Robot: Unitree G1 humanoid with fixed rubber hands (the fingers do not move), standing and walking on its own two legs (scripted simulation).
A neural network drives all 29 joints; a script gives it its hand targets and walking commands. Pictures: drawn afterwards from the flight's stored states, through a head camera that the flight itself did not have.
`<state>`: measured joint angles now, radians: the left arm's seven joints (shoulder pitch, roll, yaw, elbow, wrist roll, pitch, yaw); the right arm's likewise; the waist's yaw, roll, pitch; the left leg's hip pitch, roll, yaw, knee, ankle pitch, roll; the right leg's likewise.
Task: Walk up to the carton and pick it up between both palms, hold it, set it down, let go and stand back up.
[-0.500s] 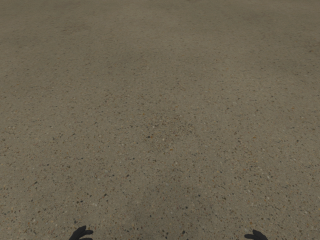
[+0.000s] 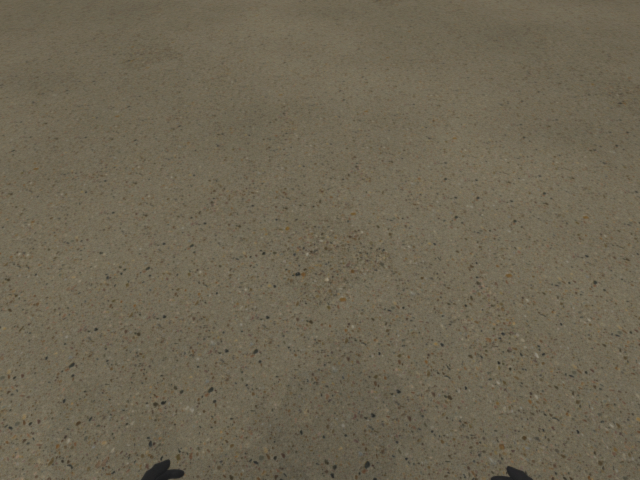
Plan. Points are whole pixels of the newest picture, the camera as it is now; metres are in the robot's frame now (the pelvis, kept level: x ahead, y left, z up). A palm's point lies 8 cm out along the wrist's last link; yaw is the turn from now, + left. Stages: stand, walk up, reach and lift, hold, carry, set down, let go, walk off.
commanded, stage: stand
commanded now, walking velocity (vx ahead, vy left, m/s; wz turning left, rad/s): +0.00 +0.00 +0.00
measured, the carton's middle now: out of the picture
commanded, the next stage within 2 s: walk up in 1.58 s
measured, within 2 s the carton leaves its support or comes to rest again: neither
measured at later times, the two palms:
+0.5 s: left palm out of the picture +0.09 +0.25 -0.10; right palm out of the picture +0.09 -0.25 -0.10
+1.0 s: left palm out of the picture +0.09 +0.25 -0.10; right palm out of the picture +0.08 -0.25 -0.10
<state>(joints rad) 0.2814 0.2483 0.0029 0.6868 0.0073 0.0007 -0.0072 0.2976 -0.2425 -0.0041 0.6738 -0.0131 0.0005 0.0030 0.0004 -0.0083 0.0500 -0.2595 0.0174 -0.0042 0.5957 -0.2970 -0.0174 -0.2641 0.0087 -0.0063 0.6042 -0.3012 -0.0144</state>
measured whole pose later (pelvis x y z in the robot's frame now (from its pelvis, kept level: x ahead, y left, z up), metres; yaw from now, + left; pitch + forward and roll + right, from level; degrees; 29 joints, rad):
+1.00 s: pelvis +0.00 +0.00 +0.00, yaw +0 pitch -2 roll +0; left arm 0.29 0.25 0.00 0.74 0.00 0.00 0.00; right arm 0.30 -0.25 0.00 0.72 -0.01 0.00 0.00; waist 0.00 0.00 0.04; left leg -0.24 0.02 0.00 0.57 -0.29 -0.01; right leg -0.24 0.01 0.00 0.56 -0.28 -0.01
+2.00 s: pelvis -0.03 +0.00 -0.01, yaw -11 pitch -3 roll +1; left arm 0.25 0.33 0.06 0.75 0.07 0.09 -0.03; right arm 0.12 -0.30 -0.04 0.75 -0.04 0.01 -0.05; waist 0.02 0.01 0.13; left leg -0.30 0.12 0.16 0.70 -0.34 0.02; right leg -0.49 0.00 -0.01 1.08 -0.52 0.02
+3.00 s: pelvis -0.26 -0.08 -0.01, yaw -65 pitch -4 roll +1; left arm 0.28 0.29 0.04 0.79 0.05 0.08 -0.07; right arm 0.28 -0.36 -0.08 0.76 -0.01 -0.01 -0.03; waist 0.06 0.08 0.09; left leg -0.44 0.04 0.07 0.91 -0.42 0.00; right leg -0.34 0.03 0.13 0.68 -0.28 0.00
